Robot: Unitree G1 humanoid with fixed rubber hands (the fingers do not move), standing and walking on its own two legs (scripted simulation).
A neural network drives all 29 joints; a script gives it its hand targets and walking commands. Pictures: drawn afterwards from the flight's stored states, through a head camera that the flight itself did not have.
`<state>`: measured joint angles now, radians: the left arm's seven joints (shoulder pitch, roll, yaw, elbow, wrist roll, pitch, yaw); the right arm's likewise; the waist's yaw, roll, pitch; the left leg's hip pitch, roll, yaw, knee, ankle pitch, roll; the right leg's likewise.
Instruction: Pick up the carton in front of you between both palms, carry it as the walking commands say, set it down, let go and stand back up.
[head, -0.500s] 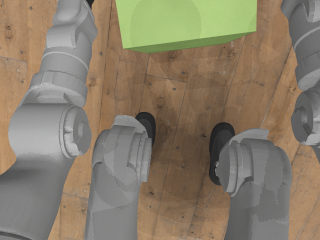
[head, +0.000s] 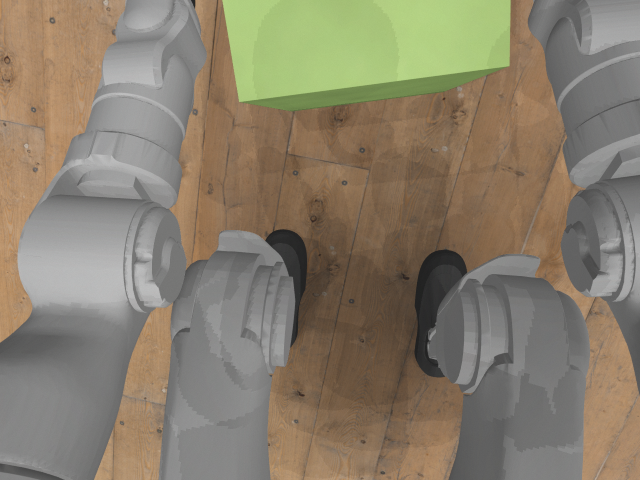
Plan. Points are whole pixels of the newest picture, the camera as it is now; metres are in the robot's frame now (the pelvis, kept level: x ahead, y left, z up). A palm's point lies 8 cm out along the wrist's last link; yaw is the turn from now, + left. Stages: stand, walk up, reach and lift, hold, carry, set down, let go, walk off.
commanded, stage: reach and lift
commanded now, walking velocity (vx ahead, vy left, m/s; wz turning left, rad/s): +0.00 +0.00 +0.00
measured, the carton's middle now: out of the picture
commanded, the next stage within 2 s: none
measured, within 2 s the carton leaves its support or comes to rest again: leaves its support in 0.40 s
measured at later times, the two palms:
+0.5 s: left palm out of the picture +0.54 +0.18 -0.13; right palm out of the picture +0.56 -0.12 -0.14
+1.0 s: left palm out of the picture +0.49 +0.17 +0.06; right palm out of the picture +0.51 -0.12 +0.06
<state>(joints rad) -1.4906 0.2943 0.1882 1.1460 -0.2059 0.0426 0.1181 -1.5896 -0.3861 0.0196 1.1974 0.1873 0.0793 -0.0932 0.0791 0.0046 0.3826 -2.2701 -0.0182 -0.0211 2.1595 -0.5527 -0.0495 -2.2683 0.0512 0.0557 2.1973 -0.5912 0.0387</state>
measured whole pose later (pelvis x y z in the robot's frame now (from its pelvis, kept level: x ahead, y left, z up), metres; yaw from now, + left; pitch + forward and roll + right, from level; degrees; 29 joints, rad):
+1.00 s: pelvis -0.01 +0.00 +0.12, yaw -1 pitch +44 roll +0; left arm -1.10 0.01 0.54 0.66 0.24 0.40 0.04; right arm -1.16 -0.03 -0.46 0.76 -0.25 0.38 -0.03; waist 0.04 -0.02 -0.13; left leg -2.05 -0.10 -0.10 1.74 -0.46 -0.09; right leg -2.03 0.12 0.09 1.76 -0.49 0.07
